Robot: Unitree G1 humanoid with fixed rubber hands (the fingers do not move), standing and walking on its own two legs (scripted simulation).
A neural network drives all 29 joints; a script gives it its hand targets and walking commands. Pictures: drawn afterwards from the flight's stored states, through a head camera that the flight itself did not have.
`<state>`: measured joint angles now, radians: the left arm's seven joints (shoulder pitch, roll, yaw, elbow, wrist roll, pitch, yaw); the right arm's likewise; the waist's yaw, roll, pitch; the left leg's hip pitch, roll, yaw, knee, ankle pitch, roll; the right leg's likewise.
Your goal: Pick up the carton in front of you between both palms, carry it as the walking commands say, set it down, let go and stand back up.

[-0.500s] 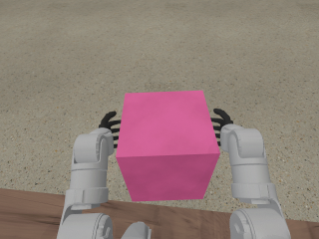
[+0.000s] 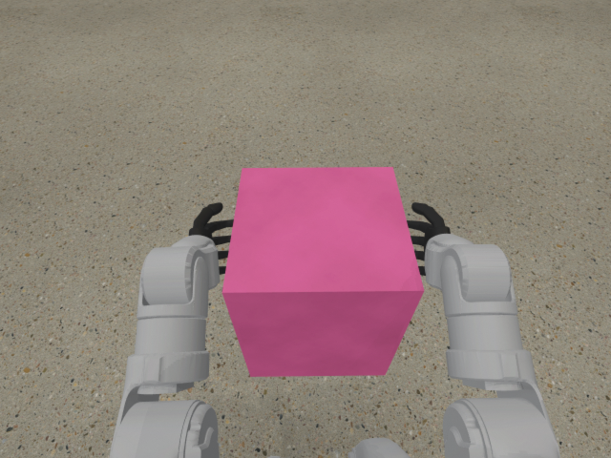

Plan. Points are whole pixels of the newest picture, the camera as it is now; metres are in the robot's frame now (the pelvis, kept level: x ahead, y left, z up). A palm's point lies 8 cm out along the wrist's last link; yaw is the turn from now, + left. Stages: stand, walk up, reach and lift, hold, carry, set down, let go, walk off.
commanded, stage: carry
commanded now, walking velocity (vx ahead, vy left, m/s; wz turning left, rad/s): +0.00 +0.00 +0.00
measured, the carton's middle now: (317, 277) +0.36 -0.01 +0.01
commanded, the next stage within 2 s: none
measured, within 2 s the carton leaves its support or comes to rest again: neither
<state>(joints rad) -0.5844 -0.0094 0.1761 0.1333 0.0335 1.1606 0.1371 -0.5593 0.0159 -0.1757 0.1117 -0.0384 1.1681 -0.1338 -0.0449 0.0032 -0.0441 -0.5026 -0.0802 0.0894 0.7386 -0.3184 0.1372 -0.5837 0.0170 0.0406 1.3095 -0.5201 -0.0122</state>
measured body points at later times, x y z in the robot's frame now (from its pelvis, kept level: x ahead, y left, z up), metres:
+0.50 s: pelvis +0.27 -0.04 -0.10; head +0.28 -0.05 +0.35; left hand +0.63 +0.11 +0.02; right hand +0.64 -0.19 +0.01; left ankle +0.10 +0.06 -0.68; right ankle +0.36 -0.08 -0.82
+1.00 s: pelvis +0.36 -0.03 -0.08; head +0.42 -0.03 +0.37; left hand +0.72 +0.14 +0.02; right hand +0.73 -0.16 +0.02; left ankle +0.34 +0.07 -0.81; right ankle +0.37 -0.10 -0.82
